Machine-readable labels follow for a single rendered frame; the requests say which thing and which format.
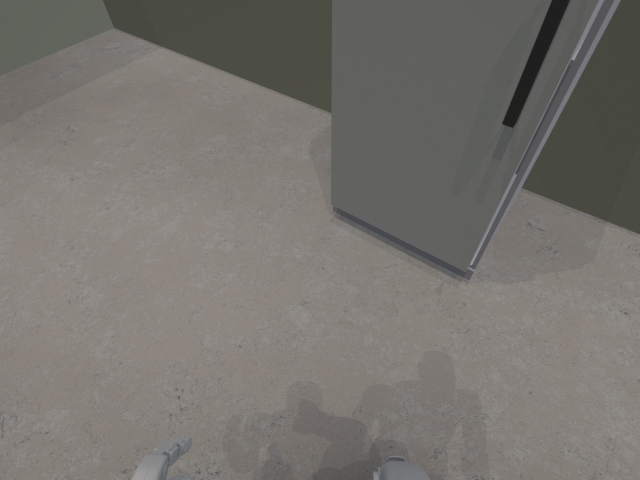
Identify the left robot hand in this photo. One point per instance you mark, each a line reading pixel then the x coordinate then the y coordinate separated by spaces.
pixel 155 466

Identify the right robot shin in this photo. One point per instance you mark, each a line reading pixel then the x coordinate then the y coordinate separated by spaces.
pixel 394 458

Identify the handle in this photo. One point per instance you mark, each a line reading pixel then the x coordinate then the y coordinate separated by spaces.
pixel 546 34

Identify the fridge door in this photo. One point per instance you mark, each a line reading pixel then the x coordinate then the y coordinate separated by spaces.
pixel 420 89

